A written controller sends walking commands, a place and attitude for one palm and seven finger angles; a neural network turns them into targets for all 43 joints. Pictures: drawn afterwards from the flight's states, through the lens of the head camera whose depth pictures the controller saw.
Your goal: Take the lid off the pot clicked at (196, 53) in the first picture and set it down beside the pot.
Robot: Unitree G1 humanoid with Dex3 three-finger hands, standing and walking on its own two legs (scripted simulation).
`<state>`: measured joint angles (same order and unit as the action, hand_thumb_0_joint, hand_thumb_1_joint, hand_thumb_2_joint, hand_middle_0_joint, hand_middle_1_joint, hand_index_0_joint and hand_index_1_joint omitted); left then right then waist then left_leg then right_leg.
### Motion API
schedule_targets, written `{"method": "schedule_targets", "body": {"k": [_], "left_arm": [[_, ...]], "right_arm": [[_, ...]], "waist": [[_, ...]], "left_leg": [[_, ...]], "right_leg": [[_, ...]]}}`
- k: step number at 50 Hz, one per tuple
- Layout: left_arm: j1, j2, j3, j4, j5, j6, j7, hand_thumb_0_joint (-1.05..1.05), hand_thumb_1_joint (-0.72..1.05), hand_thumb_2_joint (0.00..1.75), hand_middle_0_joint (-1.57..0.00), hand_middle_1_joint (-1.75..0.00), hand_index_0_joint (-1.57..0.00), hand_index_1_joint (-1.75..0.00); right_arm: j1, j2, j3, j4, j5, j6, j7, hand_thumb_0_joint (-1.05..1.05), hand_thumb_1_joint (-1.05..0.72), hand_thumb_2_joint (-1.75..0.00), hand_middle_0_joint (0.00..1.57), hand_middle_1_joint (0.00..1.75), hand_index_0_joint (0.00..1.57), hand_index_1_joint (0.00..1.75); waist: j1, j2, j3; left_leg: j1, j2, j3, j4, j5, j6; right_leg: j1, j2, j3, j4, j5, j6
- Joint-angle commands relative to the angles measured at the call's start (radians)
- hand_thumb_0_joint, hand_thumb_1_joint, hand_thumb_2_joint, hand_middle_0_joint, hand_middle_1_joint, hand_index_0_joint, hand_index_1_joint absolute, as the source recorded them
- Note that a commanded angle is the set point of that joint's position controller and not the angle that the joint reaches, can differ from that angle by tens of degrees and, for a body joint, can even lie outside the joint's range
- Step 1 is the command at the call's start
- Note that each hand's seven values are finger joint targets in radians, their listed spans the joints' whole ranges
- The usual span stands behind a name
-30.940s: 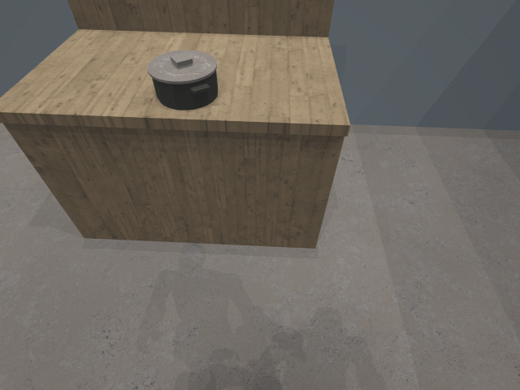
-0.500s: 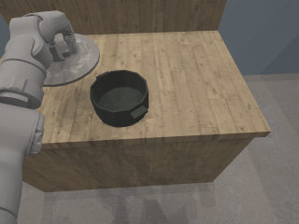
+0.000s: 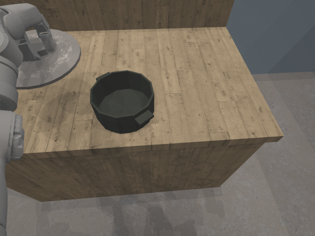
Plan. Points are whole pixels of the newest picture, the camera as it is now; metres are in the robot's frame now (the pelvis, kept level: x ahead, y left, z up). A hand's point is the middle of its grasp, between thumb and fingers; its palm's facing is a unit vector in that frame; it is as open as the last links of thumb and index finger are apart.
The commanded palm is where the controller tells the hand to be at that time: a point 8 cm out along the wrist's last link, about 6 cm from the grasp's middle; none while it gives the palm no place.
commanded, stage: move the lid sideways beside the pot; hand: left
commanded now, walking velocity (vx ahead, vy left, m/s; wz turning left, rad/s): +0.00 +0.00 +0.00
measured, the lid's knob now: (32, 49) +0.53 +0.27 +0.19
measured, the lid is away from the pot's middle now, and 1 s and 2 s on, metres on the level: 0.19 0.24 0.25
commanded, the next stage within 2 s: lower the lid onto the table in 0.60 s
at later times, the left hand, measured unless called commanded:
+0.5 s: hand (1, 53) +0.48 +0.30 +0.21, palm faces -0.32 -0.09 -0.94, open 6.5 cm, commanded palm +0.49 +0.31 +0.28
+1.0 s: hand (11, 57) +0.49 +0.30 +0.19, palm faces -0.35 -0.09 -0.93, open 6.5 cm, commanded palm +0.51 +0.30 +0.26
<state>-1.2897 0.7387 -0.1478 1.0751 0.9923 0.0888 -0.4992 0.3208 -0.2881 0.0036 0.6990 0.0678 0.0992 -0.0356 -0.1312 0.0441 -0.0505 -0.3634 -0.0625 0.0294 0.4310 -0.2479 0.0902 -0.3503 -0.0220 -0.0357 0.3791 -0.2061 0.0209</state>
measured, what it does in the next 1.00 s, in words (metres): stands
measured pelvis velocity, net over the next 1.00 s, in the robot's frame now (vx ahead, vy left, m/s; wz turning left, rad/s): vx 0.00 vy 0.01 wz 0.00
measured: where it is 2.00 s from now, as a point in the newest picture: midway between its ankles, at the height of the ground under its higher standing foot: outside the picture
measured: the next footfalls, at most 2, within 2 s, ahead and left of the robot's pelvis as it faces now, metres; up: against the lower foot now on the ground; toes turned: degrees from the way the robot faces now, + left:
none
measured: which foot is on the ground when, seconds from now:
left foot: down 0.00-1.00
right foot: down 0.00-1.00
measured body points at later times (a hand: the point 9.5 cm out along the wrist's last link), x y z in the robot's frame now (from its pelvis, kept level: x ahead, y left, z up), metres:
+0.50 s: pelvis +0.00 +0.00 +0.00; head +0.07 +0.00 +0.44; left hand +0.49 +0.30 +0.26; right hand +0.05 -0.28 -0.12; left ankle -0.03 +0.06 -0.74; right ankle -0.02 -0.14 -0.74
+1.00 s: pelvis +0.00 +0.01 +0.00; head +0.09 +0.02 +0.44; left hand +0.51 +0.30 +0.24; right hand +0.02 -0.27 -0.12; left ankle -0.03 +0.06 -0.74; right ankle -0.02 -0.14 -0.74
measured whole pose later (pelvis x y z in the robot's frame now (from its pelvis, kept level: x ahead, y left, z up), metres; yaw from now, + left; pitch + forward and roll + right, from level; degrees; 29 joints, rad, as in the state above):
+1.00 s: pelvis +0.00 +0.01 +0.00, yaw +0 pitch +12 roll -3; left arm -1.26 0.85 -0.10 1.07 0.96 -0.06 -0.54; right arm 0.32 -0.30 0.01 0.71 0.08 0.13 -0.05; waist -0.13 0.03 -0.03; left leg -0.41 -0.06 0.02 0.49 -0.28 0.10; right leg -0.37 -0.02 -0.04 0.39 -0.21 0.02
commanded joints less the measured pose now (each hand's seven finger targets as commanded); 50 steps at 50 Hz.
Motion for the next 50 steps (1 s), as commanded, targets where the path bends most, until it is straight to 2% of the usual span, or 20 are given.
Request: {"method": "schedule_targets", "body": {"k": [1,2,5,8,9,10,12,17,19,25,27,28,31,34,37,40,42,45,48,50], "left_arm": [[-0.565,0.318,0.093,-0.197,0.016,-0.013,0.044,0.0,0.54,1.09,-0.74,-1.02,-0.95,-1.1],[-0.543,0.317,0.088,-0.169,0.007,-0.015,0.036,0.0,0.54,1.09,-0.74,-1.02,-0.95,-1.1],[-0.564,0.318,0.071,-0.193,-0.002,-0.026,0.026,0.0,0.54,1.09,-0.74,-1.02,-0.95,-1.1],[-0.634,0.289,0.03,-0.292,-0.014,-0.044,0.023,0.0,0.54,1.09,-0.74,-1.02,-0.95,-1.1],[-0.663,0.351,0.077,-0.352,-0.004,-0.057,0.027,0.0,0.54,1.09,-0.74,-1.02,-0.95,-1.1],[-0.656,0.348,0.077,-0.358,-0.004,-0.068,0.026,0.0,0.54,1.09,-0.74,-1.02,-0.95,-1.1],[-0.59,0.375,0.106,-0.308,-0.011,-0.085,0.021,0.0,0.54,1.09,-0.74,-1.02,-0.95,-1.1],[-0.545,0.34,0.077,-0.215,-0.026,-0.076,0.008,0.0,0.54,1.09,-0.74,-1.02,-0.95,-1.1],[-0.575,0.397,0.108,-0.285,-0.014,-0.089,0.012,0.0,0.54,1.09,-0.74,-1.02,-0.95,-1.1],[-0.531,0.439,0.124,-0.216,-0.016,-0.109,0.006,0.0,0.54,1.09,-0.74,-1.02,-0.95,-1.1],[-0.555,0.403,0.088,-0.242,-0.019,-0.109,0.003,0.0,0.54,1.09,-0.74,-1.02,-0.95,-1.1],[-0.58,0.376,0.066,-0.285,-0.029,-0.115,0.001,0.0,0.54,1.09,-0.74,-1.02,-0.95,-1.1],[-0.584,0.417,0.11,-0.312,-0.018,-0.127,0.003,0.0,0.54,1.09,-0.74,-1.02,-0.95,-1.1],[-0.529,0.405,0.1,-0.208,-0.04,-0.127,-0.006,0.0,0.54,1.09,-0.74,-1.02,-0.95,-1.1],[-0.571,0.358,0.046,-0.171,-0.041,-0.1,-0.011,0.0,0.54,1.09,-0.74,-1.02,-0.95,-1.1],[-0.623,0.359,0.046,-0.247,-0.02,-0.112,-0.002,0.0,0.54,1.09,-0.74,-1.02,-0.95,-1.1],[-0.615,0.407,0.091,-0.278,-0.012,-0.129,0.007,0.0,0.54,1.09,-0.74,-1.02,-0.95,-1.1],[-0.568,0.366,0.085,-0.233,-0.031,-0.14,0.003,0.0,0.54,1.09,-0.74,-1.02,-0.95,-1.1],[-0.527,0.459,0.161,-0.229,-0.029,-0.146,0.022,0.0,0.54,1.09,-0.74,-1.02,-0.95,-1.1],[-0.529,0.41,0.121,-0.188,-0.018,-0.139,0.025,0.0,0.54,1.09,-0.74,-1.02,-0.95,-1.1]], "right_arm": [[0.042,-0.173,-0.049,-0.082,0.004,-0.012,-0.008,0.0,-0.9,-0.9,0.2,0.3,0.2,0.3],[0.04,-0.175,-0.046,-0.081,0.01,-0.009,-0.012,0.0,-0.9,-0.9,0.2,0.3,0.2,0.3],[0.038,-0.178,-0.048,-0.078,0.015,0.002,-0.016,0.0,-0.9,-0.9,0.2,0.3,0.2,0.3],[0.04,-0.179,-0.054,-0.073,0.017,0.0,-0.017,0.0,-0.9,-0.9,0.2,0.3,0.2,0.3],[0.044,-0.178,-0.054,-0.069,0.011,-0.003,-0.017,0.0,-0.9,-0.9,0.2,0.3,0.2,0.3],[0.043,-0.172,-0.053,-0.074,0.009,-0.007,-0.02,0.0,-0.9,-0.9,0.2,0.3,0.2,0.3],[0.045,-0.173,-0.047,-0.07,0.011,-0.005,-0.024,0.0,-0.9,-0.9,0.2,0.3,0.2,0.3],[0.044,-0.181,-0.045,-0.058,0.02,0.008,-0.019,0.0,-0.9,-0.9,0.2,0.3,0.2,0.3],[0.034,-0.185,-0.044,-0.069,0.017,0.013,-0.017,0.0,-0.9,-0.9,0.2,0.3,0.2,0.3],[0.034,-0.185,-0.036,-0.071,0.025,0.026,-0.026,0.0,-0.9,-0.9,0.2,0.3,0.2,0.3],[0.03,-0.182,-0.036,-0.074,0.029,0.028,-0.027,0.0,-0.9,-0.9,0.2,0.3,0.2,0.3],[0.031,-0.185,-0.042,-0.07,0.027,0.026,-0.025,0.0,-0.9,-0.9,0.2,0.3,0.2,0.3],[0.041,-0.18,-0.043,-0.069,0.015,0.022,-0.023,0.0,-0.9,-0.9,0.2,0.3,0.2,0.3],[0.052,-0.186,-0.037,-0.052,0.023,0.03,-0.026,0.0,-0.9,-0.9,0.2,0.3,0.2,0.3],[0.064,-0.193,-0.039,-0.038,0.032,0.024,-0.024,0.0,-0.9,-0.9,0.2,0.3,0.2,0.3],[0.066,-0.192,-0.042,-0.037,0.023,0.015,-0.023,0.0,-0.9,-0.9,0.2,0.3,0.2,0.3],[0.069,-0.188,-0.043,-0.049,0.019,0.011,-0.027,0.0,-0.9,-0.9,0.2,0.3,0.2,0.3],[0.082,-0.184,-0.049,-0.043,0.013,0.01,-0.024,0.0,-0.9,-0.9,0.2,0.3,0.2,0.3],[0.085,-0.195,-0.047,-0.057,0.013,0.014,-0.021,0.0,-0.9,-0.9,0.2,0.3,0.2,0.3],[0.086,-0.188,-0.044,-0.052,0.015,0.017,-0.02,0.0,-0.9,-0.9,0.2,0.3,0.2,0.3]], "waist": [[0.019,0.068,-0.46],[0.016,0.031,-0.443],[0.007,0.027,-0.445],[-0.001,0.112,-0.457],[0.006,0.128,-0.499],[0.008,0.16,-0.515],[0.013,0.14,-0.494],[0.009,0.093,-0.402],[0.019,0.104,-0.464],[0.017,0.064,-0.436],[0.011,0.095,-0.439],[0.012,0.134,-0.447],[0.016,0.166,-0.486],[0.003,0.079,-0.418],[-0.007,0.074,-0.385],[-0.005,0.142,-0.438],[0.004,0.156,-0.491],[0.001,0.139,-0.465],[0.022,0.136,-0.483],[0.012,0.107,-0.437]], "left_leg": [[0.366,0.043,-0.1,0.058,0.628,-0.036],[0.333,0.04,-0.089,0.051,0.576,-0.025],[0.33,0.041,-0.085,0.056,0.587,-0.016],[0.399,0.049,-0.098,0.068,0.642,-0.028],[0.434,0.056,-0.11,0.07,0.659,-0.032],[0.451,0.051,-0.109,0.076,0.684,-0.032],[0.428,0.05,-0.11,0.072,0.675,-0.034],[0.357,0.05,-0.097,0.066,0.593,-0.026],[0.38,0.05,-0.104,0.077,0.66,-0.029],[0.322,0.049,-0.088,0.073,0.593,-0.011],[0.335,0.05,-0.088,0.068,0.574,-0.013],[0.382,0.058,-0.099,0.077,0.651,-0.026],[0.423,0.058,-0.11,0.088,0.684,-0.031],[0.34,0.055,-0.093,0.079,0.574,-0.017],[0.308,0.05,-0.09,0.062,0.479,-0.012],[0.376,0.057,-0.104,0.079,0.572,-0.028],[0.406,0.058,-0.113,0.088,0.639,-0.035],[0.411,0.061,-0.122,0.095,0.673,-0.041],[0.381,0.059,-0.115,0.093,0.686,-0.042],[0.353,0.061,-0.114,0.083,0.659,-0.041]], "right_leg": [[0.05,0.055,-0.008,0.014,0.32,-0.061],[0.068,0.053,-0.007,0.011,0.323,-0.057],[0.071,0.053,-0.006,0.01,0.349,-0.053],[0.023,0.054,-0.013,0.0,0.326,-0.057],[0.027,0.059,-0.01,0.005,0.314,-0.055],[0.028,0.061,-0.008,0.006,0.312,-0.057],[0.035,0.06,-0.014,0.007,0.306,-0.056],[0.012,0.059,-0.023,0.004,0.289,-0.056],[0.041,0.059,-0.014,0.018,0.33,-0.056],[0.071,0.057,-0.013,0.017,0.333,-0.05],[0.05,0.055,-0.016,0.011,0.311,-0.051],[0.02,0.053,-0.02,0.01,0.312,-0.055],[0.01,0.064,-0.018,0.01,0.286,-0.053],[0.015,0.06,-0.022,0.009,0.282,-0.048],[0.002,0.062,-0.029,0.004,0.251,-0.05],[-0.018,0.066,-0.028,0.011,0.257,-0.055],[0.001,0.067,-0.023,0.018,0.274,-0.056],[-0.032,0.071,-0.028,0.019,0.259,-0.052],[0.011,0.062,-0.024,0.028,0.3,-0.06],[-0.006,0.068,-0.028,0.026,0.286,-0.055]]}}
